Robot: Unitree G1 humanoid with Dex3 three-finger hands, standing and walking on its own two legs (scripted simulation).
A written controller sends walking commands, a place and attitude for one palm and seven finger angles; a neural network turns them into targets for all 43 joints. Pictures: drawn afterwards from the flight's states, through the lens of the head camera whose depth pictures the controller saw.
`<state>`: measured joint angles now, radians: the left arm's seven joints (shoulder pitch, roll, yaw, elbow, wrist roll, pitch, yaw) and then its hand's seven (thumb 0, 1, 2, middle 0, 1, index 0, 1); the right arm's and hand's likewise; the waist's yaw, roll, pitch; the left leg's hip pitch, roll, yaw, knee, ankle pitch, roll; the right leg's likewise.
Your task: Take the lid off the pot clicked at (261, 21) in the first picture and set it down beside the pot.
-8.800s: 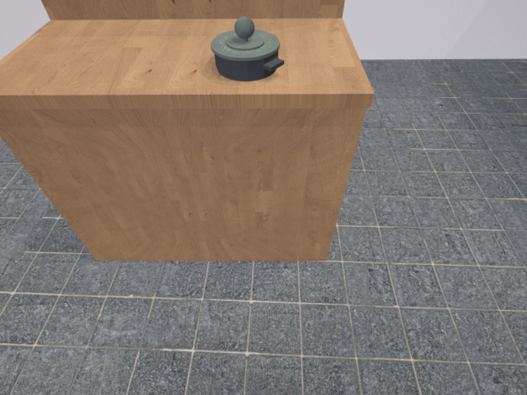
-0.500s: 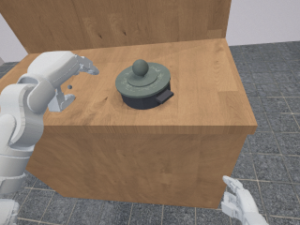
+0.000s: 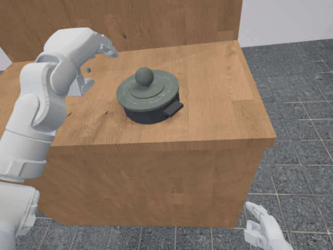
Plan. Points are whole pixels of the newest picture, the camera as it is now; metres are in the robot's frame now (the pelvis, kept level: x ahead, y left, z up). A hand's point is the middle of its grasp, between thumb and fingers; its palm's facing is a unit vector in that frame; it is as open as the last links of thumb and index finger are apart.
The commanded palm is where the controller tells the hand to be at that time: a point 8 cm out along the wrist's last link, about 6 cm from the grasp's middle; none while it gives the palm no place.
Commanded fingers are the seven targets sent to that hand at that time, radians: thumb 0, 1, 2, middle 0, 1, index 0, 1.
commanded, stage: move the open hand above the knob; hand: left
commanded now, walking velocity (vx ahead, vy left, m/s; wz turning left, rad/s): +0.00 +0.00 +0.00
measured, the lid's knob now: (144, 76) +0.51 +0.09 +0.17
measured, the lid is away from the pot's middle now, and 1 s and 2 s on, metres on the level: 0.00 0.00 0.00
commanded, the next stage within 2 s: none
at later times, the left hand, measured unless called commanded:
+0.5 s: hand (119, 74) +0.43 +0.13 +0.23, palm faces -0.06 -0.01 -1.00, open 10.1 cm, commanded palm +0.41 +0.14 +0.32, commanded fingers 0.00 -0.43 1.74 -0.88 -0.08 -0.88 -0.08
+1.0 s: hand (132, 42) +0.50 +0.10 +0.27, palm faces -0.02 -0.09 -1.00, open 10.1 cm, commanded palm +0.45 +0.10 +0.32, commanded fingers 0.00 -0.43 1.74 -0.88 -0.08 -0.88 -0.08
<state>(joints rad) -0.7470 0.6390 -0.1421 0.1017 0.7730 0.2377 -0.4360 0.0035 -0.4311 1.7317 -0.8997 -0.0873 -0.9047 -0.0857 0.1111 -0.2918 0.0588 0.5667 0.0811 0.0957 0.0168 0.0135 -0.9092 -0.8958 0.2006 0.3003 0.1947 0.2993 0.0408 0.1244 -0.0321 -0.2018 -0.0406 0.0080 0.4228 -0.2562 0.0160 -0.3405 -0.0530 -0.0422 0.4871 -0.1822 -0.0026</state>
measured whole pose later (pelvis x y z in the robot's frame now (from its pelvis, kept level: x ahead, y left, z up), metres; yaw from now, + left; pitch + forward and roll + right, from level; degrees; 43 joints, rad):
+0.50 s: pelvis +0.01 +0.00 +0.00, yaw +0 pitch +3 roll +1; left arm -0.87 0.51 -0.32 0.22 0.82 0.33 -0.45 0.00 -0.43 1.73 -0.90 -0.09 -0.90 -0.08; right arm 0.12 -0.29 0.05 0.59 0.09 0.11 0.02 0.01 -0.91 -0.90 0.20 0.30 0.19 0.30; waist 0.02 0.10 -0.03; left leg -0.19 -0.04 0.00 0.42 -0.27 0.02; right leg -0.33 -0.06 -0.05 0.48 -0.20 0.00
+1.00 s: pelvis +0.03 +0.01 +0.00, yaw -1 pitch +6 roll +1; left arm -1.20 0.39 -0.29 0.69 0.85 0.37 -0.36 0.00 -0.43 1.73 -0.89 -0.09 -0.90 -0.08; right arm 0.17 -0.27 0.07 0.65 0.07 0.12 0.01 0.01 -0.91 -0.90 0.20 0.30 0.20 0.30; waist -0.03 0.09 -0.08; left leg -0.21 -0.05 0.03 0.38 -0.26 0.03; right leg -0.37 -0.06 -0.02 0.46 -0.19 0.02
